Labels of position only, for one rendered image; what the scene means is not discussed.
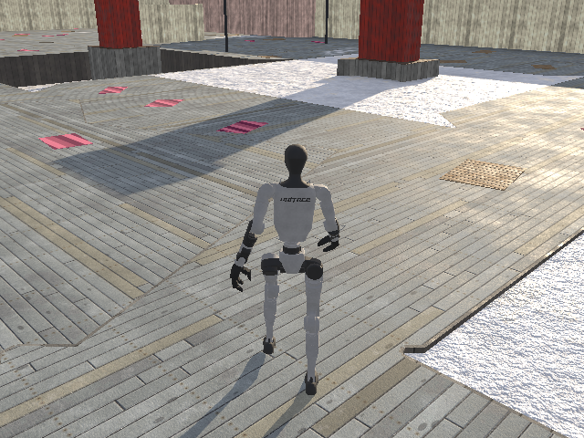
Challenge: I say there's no robot right hand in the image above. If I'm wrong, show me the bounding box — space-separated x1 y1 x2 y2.
318 235 339 252

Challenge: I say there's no robot right upper arm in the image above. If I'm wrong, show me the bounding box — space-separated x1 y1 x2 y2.
313 184 338 232

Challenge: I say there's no robot head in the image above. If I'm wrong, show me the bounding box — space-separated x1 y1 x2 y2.
279 144 310 188

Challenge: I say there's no robot left upper arm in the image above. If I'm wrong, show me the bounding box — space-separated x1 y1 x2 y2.
250 182 276 235

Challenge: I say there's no left robot forearm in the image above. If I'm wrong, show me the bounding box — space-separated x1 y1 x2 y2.
235 220 257 267

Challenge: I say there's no robot left hand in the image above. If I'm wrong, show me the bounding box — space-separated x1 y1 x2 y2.
230 264 251 292

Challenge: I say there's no right robot forearm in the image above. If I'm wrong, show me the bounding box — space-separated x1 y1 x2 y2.
328 217 340 242

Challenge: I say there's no right robot thigh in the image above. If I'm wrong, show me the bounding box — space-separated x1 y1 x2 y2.
304 256 323 333

